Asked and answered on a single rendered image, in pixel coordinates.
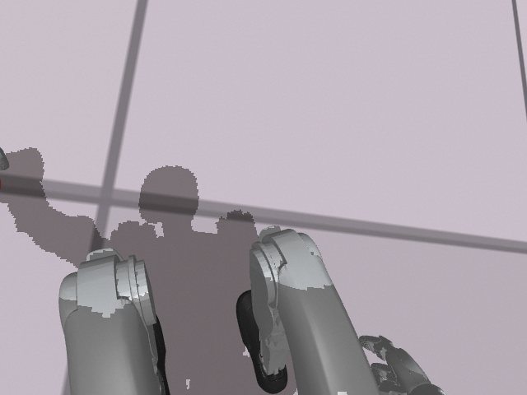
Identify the left robot foot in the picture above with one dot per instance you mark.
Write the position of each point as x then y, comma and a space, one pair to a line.
161, 351

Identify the right robot foot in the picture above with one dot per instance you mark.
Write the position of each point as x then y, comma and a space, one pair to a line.
250, 336

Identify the right robot hand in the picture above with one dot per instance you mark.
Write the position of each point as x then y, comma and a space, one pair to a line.
401, 375

